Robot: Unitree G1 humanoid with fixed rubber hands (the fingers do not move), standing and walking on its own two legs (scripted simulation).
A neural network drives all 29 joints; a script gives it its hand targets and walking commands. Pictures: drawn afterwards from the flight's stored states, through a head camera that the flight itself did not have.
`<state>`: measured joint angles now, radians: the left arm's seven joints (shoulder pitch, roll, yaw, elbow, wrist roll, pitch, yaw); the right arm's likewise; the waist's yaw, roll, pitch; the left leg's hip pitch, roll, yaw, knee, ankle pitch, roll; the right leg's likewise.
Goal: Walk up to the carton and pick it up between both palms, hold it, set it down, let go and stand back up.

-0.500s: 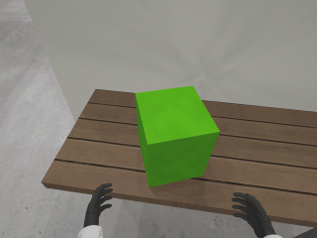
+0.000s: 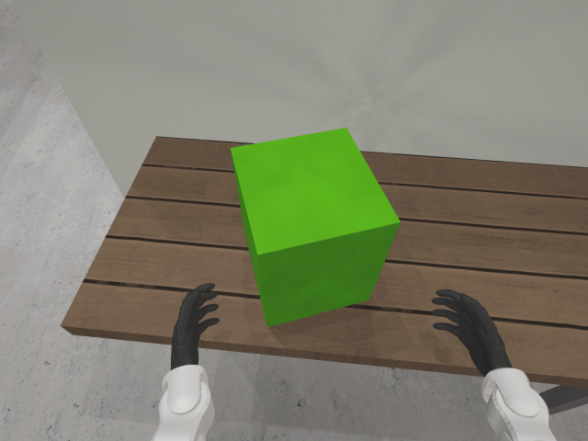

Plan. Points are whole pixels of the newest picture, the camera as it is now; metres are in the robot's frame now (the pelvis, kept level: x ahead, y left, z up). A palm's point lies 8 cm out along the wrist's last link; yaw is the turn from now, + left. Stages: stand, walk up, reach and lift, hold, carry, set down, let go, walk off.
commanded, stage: reach and lift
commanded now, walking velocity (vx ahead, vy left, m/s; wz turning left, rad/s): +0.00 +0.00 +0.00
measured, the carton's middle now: (305, 230) +0.48 +0.03 -0.05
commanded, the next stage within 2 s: none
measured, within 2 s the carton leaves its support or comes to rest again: neither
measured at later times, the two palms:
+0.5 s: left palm (187, 311) +0.28 +0.18 +0.01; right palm (461, 295) +0.35 -0.19 +0.01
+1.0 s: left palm (177, 259) +0.34 +0.20 +0.04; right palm (432, 225) +0.43 -0.15 +0.05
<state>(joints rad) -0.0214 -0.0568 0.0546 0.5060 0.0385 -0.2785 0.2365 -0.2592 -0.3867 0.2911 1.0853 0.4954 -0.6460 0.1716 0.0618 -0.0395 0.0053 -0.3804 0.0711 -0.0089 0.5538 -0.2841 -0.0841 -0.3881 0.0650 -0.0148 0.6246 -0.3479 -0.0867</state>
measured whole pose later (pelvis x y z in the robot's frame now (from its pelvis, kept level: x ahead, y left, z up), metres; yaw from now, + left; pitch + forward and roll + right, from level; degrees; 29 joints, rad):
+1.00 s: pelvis -0.03 +0.01 +0.00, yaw -2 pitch +20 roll +0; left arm -0.58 -0.03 0.17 0.54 -0.04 0.11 0.27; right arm -0.84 -0.41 0.14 1.05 0.34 -0.15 0.12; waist 0.18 -0.01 -0.12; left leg -0.65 0.10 -0.01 0.46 -0.15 -0.08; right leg -0.64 0.10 0.01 0.48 -0.17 -0.08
